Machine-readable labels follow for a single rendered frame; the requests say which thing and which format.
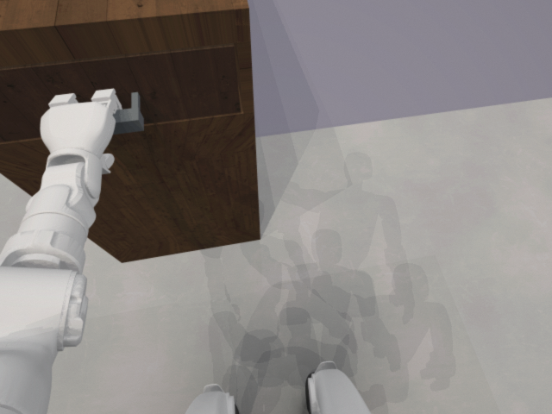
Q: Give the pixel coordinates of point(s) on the left robot hand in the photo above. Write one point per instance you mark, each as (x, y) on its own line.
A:
(87, 126)

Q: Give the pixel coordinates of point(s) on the robot left upper arm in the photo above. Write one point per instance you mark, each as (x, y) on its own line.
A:
(42, 311)

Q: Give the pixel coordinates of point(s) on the left robot shin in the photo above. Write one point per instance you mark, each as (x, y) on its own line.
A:
(213, 388)

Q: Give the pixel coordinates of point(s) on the drawer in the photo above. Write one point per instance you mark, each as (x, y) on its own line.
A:
(173, 84)

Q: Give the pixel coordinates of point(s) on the right robot shin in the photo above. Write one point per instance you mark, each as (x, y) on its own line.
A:
(326, 365)

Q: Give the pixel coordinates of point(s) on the robot left forearm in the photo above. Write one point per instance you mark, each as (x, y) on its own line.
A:
(54, 230)

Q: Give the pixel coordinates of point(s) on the robot shin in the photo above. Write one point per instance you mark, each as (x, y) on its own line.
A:
(213, 388)
(326, 365)

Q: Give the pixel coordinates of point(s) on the handle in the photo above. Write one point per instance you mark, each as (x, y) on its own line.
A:
(129, 120)

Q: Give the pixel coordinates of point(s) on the cabinet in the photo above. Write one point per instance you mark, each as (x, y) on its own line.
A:
(177, 186)

